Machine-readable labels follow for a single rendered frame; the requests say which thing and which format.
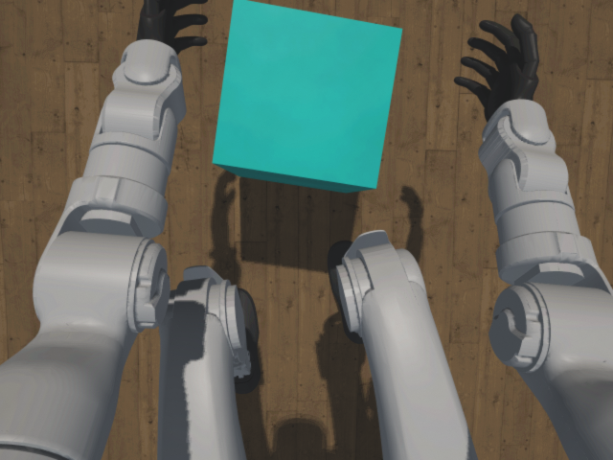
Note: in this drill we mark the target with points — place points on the right robot shin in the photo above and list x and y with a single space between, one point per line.
378 237

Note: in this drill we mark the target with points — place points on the right robot upper arm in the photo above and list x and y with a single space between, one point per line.
560 340

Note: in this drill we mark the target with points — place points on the left robot upper arm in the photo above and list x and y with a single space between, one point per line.
95 293

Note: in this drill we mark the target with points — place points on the carton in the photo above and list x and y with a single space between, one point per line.
305 97

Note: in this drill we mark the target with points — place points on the left robot shin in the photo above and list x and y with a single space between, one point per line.
242 365

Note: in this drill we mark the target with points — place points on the robot shin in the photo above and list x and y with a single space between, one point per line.
242 365
378 237

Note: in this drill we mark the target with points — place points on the right robot hand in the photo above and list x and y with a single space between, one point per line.
517 78

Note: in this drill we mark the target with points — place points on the left robot hand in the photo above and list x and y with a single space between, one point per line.
157 22

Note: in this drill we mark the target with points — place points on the robot right forearm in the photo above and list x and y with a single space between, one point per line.
535 215

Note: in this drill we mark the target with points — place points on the robot left forearm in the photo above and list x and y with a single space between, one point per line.
122 191

